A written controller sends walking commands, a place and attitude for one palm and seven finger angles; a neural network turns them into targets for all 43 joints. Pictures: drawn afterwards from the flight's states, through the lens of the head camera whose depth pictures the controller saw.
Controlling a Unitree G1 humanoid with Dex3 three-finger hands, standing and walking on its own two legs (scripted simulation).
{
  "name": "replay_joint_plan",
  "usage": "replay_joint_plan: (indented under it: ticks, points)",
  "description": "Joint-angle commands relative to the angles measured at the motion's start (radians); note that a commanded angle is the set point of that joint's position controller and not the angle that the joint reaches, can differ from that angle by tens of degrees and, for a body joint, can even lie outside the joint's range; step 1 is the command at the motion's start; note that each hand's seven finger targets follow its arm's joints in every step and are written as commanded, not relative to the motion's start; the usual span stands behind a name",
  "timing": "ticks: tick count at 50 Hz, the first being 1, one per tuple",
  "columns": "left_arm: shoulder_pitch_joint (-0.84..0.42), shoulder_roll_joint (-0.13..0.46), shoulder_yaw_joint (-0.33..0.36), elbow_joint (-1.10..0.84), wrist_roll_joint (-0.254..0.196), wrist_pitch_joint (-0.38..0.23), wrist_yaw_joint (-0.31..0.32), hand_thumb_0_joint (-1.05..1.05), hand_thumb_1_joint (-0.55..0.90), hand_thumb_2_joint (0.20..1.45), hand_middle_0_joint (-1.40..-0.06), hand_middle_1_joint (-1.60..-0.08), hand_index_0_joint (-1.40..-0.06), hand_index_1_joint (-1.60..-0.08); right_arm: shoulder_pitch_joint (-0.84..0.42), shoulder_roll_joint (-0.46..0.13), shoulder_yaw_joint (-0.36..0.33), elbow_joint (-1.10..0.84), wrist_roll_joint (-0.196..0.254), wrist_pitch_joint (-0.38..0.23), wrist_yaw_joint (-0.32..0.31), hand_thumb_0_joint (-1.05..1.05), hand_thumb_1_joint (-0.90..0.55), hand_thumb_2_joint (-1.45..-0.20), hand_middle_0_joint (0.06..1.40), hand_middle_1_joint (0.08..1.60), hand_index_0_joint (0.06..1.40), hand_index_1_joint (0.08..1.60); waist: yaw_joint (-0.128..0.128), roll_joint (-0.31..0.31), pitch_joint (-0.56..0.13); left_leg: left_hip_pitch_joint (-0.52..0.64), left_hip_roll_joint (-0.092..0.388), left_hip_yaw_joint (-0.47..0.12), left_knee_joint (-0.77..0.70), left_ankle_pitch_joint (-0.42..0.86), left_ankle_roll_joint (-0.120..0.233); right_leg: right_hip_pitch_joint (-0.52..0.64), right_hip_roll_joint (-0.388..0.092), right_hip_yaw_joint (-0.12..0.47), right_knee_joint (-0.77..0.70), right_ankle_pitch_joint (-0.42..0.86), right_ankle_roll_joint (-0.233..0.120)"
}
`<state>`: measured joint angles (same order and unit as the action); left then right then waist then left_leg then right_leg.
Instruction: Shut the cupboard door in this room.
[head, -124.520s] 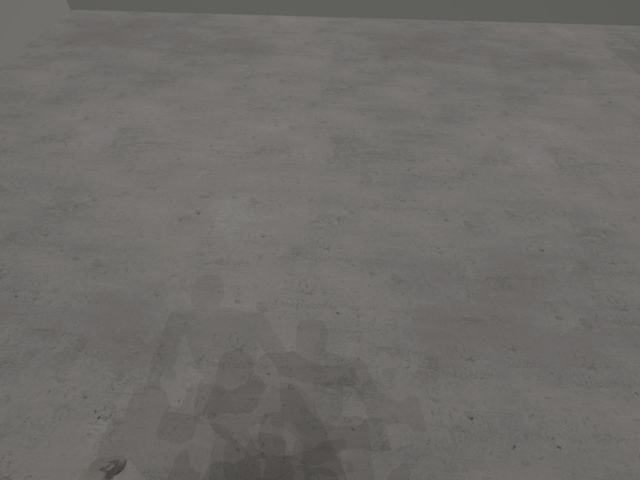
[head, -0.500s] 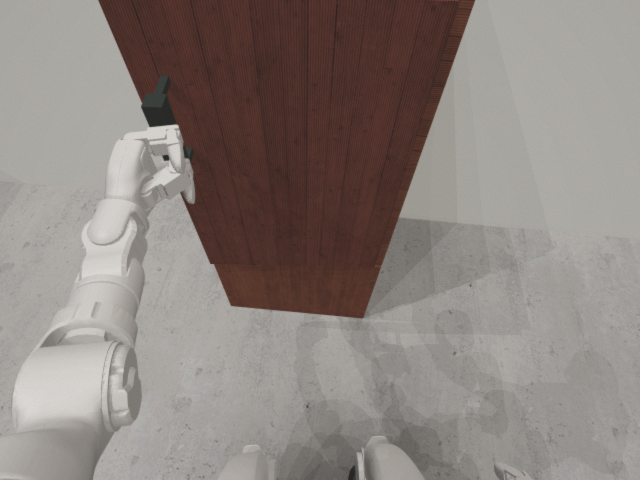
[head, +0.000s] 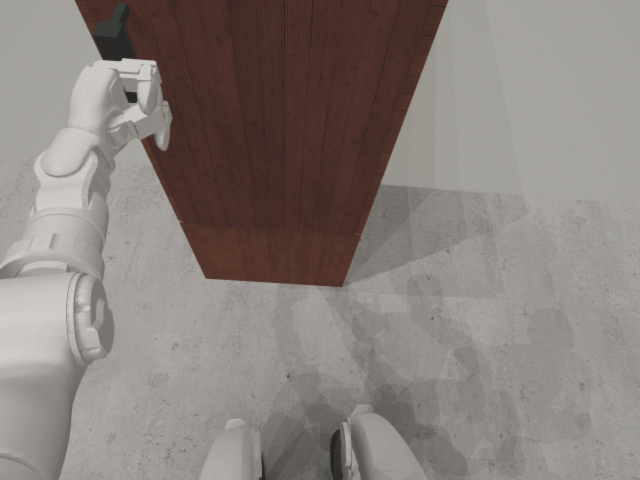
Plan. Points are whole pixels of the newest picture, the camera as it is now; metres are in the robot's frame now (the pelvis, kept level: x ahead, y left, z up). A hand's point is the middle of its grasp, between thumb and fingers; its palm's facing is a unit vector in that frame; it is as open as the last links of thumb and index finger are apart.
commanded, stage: pull the fist back off the door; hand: left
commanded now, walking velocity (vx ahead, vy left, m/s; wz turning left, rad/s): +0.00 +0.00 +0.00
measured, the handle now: (135, 71) +0.60 +0.18 +0.11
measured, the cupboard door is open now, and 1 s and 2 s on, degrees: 0 0 0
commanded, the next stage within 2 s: draw the hand back to the body in 0.96 s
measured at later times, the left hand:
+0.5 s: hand (172, 113) +0.52 +0.13 +0.11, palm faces +0.00 -1.00 -0.04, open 3.2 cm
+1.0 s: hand (169, 168) +0.44 +0.13 +0.11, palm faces +0.00 -1.00 -0.02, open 3.1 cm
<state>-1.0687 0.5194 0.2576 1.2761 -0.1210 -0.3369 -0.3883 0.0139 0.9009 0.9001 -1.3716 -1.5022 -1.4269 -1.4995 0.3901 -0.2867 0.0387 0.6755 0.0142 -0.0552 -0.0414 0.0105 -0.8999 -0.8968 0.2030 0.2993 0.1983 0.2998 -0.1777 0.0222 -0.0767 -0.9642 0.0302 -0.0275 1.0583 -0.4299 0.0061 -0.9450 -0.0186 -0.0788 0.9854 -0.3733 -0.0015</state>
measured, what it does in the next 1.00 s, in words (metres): stands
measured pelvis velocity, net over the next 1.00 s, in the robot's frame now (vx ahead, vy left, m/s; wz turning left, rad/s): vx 0.04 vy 0.00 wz -0.02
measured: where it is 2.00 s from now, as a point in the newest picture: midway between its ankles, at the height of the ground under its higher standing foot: outside the picture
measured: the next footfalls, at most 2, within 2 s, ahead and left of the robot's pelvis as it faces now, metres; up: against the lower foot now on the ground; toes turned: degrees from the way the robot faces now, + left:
none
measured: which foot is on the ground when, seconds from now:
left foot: down 0.00-1.00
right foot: down 0.00-1.00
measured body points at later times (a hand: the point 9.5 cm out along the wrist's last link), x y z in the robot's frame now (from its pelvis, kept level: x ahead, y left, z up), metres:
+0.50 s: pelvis -0.02 +0.01 +0.00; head +0.10 +0.01 +0.43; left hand +0.52 +0.19 +0.11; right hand -0.03 -0.26 -0.11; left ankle +0.04 +0.11 -0.66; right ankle +0.05 -0.13 -0.66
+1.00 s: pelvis +0.04 +0.00 +0.03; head +0.10 -0.01 +0.48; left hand +0.44 +0.18 +0.11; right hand +0.14 -0.26 -0.08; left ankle +0.04 +0.11 -0.66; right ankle +0.05 -0.13 -0.66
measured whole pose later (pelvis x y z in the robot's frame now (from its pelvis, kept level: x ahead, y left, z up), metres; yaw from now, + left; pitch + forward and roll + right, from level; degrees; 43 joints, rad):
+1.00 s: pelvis +0.04 +0.00 +0.03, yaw -1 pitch +12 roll -1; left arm -0.43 0.20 0.16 0.67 -0.15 -0.35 -0.08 0.01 0.90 0.90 -1.31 -1.50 -1.30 -1.50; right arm 0.31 -0.25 -0.01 0.59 0.02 -0.01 -0.01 0.01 -0.90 -0.90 0.20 0.30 0.20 0.30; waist -0.05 0.03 -0.10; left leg -0.62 0.03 0.02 0.85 -0.43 0.00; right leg -0.64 -0.01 -0.03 0.83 -0.38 0.00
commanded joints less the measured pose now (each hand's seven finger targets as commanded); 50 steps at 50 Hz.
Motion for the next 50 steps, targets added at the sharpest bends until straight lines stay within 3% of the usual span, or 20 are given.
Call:
replay_joint_plan:
  ticks: [1,3,4,5,7,9,10,12,14,18,24,27,30,37,39,41,42,45,47,50]
  points:
    - [-0.679,0.141,-0.035,-0.216,0.003,-0.020,0.014,0.000,0.900,0.900,-1.300,-1.500,-1.300,-1.500,0.143,-0.180,-0.060,-0.049,0.004,-0.054,-0.015,0.000,-0.900,-0.900,0.200,0.300,0.200,0.300,-0.129,0.143,-0.409,0.278,-0.013,-0.046,-0.144,-0.023,0.029,0.054,0.045,0.060,-0.144,-0.023,-0.016]
    - [-0.709,0.152,-0.039,-0.226,0.003,-0.017,0.012,0.000,0.900,0.900,-1.300,-1.500,-1.300,-1.500,0.144,-0.187,-0.056,-0.043,0.004,-0.069,-0.017,0.000,-0.900,-0.900,0.200,0.300,0.200,0.300,-0.134,0.155,-0.415,0.276,-0.009,-0.055,-0.148,-0.058,0.028,0.034,0.043,0.057,-0.138,-0.047,-0.017]
    - [-0.718,0.122,-0.056,-0.234,-0.001,-0.017,0.011,0.000,0.900,0.900,-1.300,-1.500,-1.300,-1.500,0.147,-0.186,-0.055,-0.044,0.004,-0.078,-0.020,0.000,-0.900,-0.900,0.200,0.300,0.200,0.300,-0.141,0.163,-0.421,0.297,-0.009,-0.061,-0.149,-0.057,0.029,0.013,0.045,0.048,-0.131,-0.048,-0.019]
    - [-0.735,0.130,0.122,-0.245,-0.085,-0.006,0.174,0.000,0.900,0.900,-1.300,-1.500,-1.300,-1.500,0.145,-0.169,-0.057,-0.059,-0.017,-0.081,-0.021,0.000,-0.900,-0.900,0.200,0.300,0.200,0.300,-0.081,0.166,-0.442,0.264,-0.011,-0.096,-0.178,-0.114,0.013,0.007,0.039,0.041,-0.127,-0.055,-0.012]
    - [-0.686,0.060,0.080,-0.235,-0.036,-0.003,0.324,0.000,0.900,0.900,-1.300,-1.500,-1.300,-1.500,0.142,-0.165,-0.060,-0.062,-0.033,-0.089,0.002,0.000,-0.900,-0.900,0.200,0.300,0.200,0.300,-0.096,0.121,-0.446,0.271,-0.010,-0.106,-0.195,-0.163,0.009,0.008,0.036,0.031,-0.120,-0.066,0.000]
    - [-0.663,0.091,0.077,-0.223,0.034,-0.018,0.396,0.000,0.900,0.900,-1.300,-1.500,-1.300,-1.500,0.158,-0.172,-0.063,-0.064,-0.047,-0.084,0.018,0.000,-0.900,-0.900,0.200,0.300,0.200,0.300,-0.103,0.085,-0.446,0.245,-0.018,-0.090,-0.187,-0.145,0.015,0.032,0.035,0.032,-0.123,-0.067,0.001]
    - [-0.684,0.089,0.043,-0.230,0.077,-0.027,0.409,0.000,0.900,0.900,-1.300,-1.500,-1.300,-1.500,0.157,-0.170,-0.063,-0.062,-0.049,-0.078,0.027,0.000,-0.900,-0.900,0.200,0.300,0.200,0.300,-0.111,0.108,-0.445,0.241,-0.020,-0.075,-0.183,-0.147,0.016,0.032,0.032,0.039,-0.129,-0.072,0.001]
    - [-0.680,0.107,0.012,-0.199,0.131,-0.038,0.408,0.000,0.900,0.900,-1.300,-1.500,-1.300,-1.500,0.159,-0.173,-0.064,-0.062,-0.051,-0.068,0.036,0.000,-0.900,-0.900,0.200,0.300,0.200,0.300,-0.115,0.110,-0.424,0.228,-0.023,-0.066,-0.182,-0.162,0.017,0.038,0.032,0.046,-0.136,-0.090,-0.004]
    - [-0.691,0.119,0.004,-0.195,0.147,-0.052,0.386,0.000,0.900,0.900,-1.300,-1.500,-1.300,-1.500,0.161,-0.175,-0.061,-0.069,-0.052,-0.062,0.038,0.000,-0.900,-0.900,0.200,0.300,0.200,0.300,-0.118,0.107,-0.411,0.217,-0.027,-0.059,-0.180,-0.156,0.021,0.053,0.032,0.051,-0.142,-0.089,-0.008]
    - [-0.659,0.086,-0.011,-0.201,0.109,-0.055,0.333,0.000,0.900,0.900,-1.300,-1.500,-1.300,-1.500,0.145,-0.177,-0.066,-0.082,-0.043,-0.055,0.035,0.000,-0.900,-0.900,0.200,0.300,0.200,0.300,-0.106,0.101,-0.425,0.232,-0.027,-0.058,-0.187,-0.164,0.018,0.071,0.032,0.056,-0.149,-0.097,-0.011]
    - [-0.479,0.055,0.035,-0.274,0.031,-0.071,0.296,0.000,0.900,0.900,-1.300,-1.500,-1.300,-1.500,0.148,-0.170,-0.075,-0.105,-0.037,-0.049,0.037,0.000,-0.900,-0.900,0.200,0.300,0.200,0.300,-0.033,0.098,-0.495,0.304,-0.024,-0.047,-0.206,-0.060,0.015,0.159,0.038,0.046,-0.154,-0.035,-0.017]
    - [-0.359,0.008,0.028,-0.326,0.022,-0.083,0.305,0.000,0.900,0.900,-1.300,-1.500,-1.300,-1.500,0.145,-0.161,-0.083,-0.113,-0.033,-0.033,0.043,0.000,-0.900,-0.900,0.200,0.300,0.200,0.300,-0.004,0.067,-0.481,0.347,-0.016,-0.039,-0.225,0.019,0.010,0.196,0.044,0.033,-0.162,0.014,-0.016]
    - [-0.254,0.038,0.076,-0.412,0.021,-0.101,0.331,0.000,0.900,0.900,-1.300,-1.500,-1.300,-1.500,0.135,-0.154,-0.090,-0.132,-0.029,-0.013,0.045,0.000,-0.900,-0.900,0.200,0.300,0.200,0.300,0.043,0.063,-0.496,0.368,-0.018,-0.014,-0.235,0.113,0.009,0.277,0.048,0.035,-0.170,0.084,-0.019]
    - [0.035,-0.038,0.052,-0.634,0.011,-0.127,0.352,0.000,0.900,0.900,-1.300,-1.500,-1.300,-1.500,0.086,-0.125,-0.104,-0.173,-0.014,0.019,0.047,0.000,-0.900,-0.900,0.200,0.300,0.200,0.300,0.088,0.010,-0.459,0.426,-0.022,0.033,-0.268,0.287,0.012,0.445,0.055,0.042,-0.194,0.303,-0.017]
    - [0.097,-0.087,0.015,-0.721,-0.001,-0.125,0.342,0.000,0.900,0.900,-1.300,-1.500,-1.300,-1.500,0.070,-0.116,-0.106,-0.184,-0.009,0.019,0.046,0.000,-0.900,-0.900,0.200,0.300,0.200,0.300,0.097,0.038,-0.461,0.469,-0.024,0.043,-0.269,0.357,0.012,0.473,0.054,0.041,-0.196,0.370,-0.019]
    - [0.227,-0.097,0.023,-0.746,-0.016,-0.107,0.331,0.000,0.900,0.900,-1.300,-1.500,-1.300,-1.500,0.055,-0.110,-0.107,-0.188,-0.003,0.022,0.045,0.000,-0.900,-0.900,0.200,0.300,0.200,0.300,0.116,-0.002,-0.435,0.462,-0.023,0.049,-0.283,0.392,0.010,0.517,0.051,0.041,-0.203,0.424,-0.016]
    - [0.255,-0.130,-0.006,-0.766,-0.022,-0.098,0.322,0.000,0.900,0.900,-1.300,-1.500,-1.300,-1.500,0.040,-0.105,-0.106,-0.191,0.003,0.023,0.044,0.000,-0.900,-0.900,0.200,0.300,0.200,0.300,0.106,-0.029,-0.399,0.460,-0.022,0.053,-0.292,0.378,0.011,0.514,0.050,0.039,-0.215,0.425,-0.012]
    - [0.272,-0.190,-0.064,-0.835,-0.035,-0.080,0.306,0.000,0.900,0.900,-1.300,-1.500,-1.300,-1.500,0.006,-0.094,-0.103,-0.193,0.009,0.017,0.037,0.000,-0.900,-0.900,0.200,0.300,0.200,0.300,0.100,0.006,-0.352,0.490,-0.024,0.053,-0.302,0.372,0.010,0.504,0.045,0.038,-0.229,0.427,-0.011]
    - [0.234,-0.185,-0.070,-0.850,-0.035,-0.076,0.305,0.000,0.900,0.900,-1.300,-1.500,-1.300,-1.500,-0.007,-0.096,-0.101,-0.183,0.008,0.017,0.029,0.000,-0.900,-0.900,0.200,0.300,0.200,0.300,0.089,-0.028,-0.335,0.491,-0.025,0.045,-0.304,0.346,0.009,0.498,0.042,0.040,-0.232,0.414,-0.010]
    - [0.184,-0.209,-0.102,-0.862,-0.034,-0.078,0.301,0.000,0.900,0.900,-1.300,-1.500,-1.300,-1.500,-0.035,-0.087,-0.094,-0.169,0.008,0.008,0.019,0.000,-0.900,-0.900,0.200,0.300,0.200,0.300,0.083,0.019,-0.341,0.519,-0.030,0.039,-0.290,0.352,0.007,0.478,0.034,0.044,-0.223,0.414,-0.013]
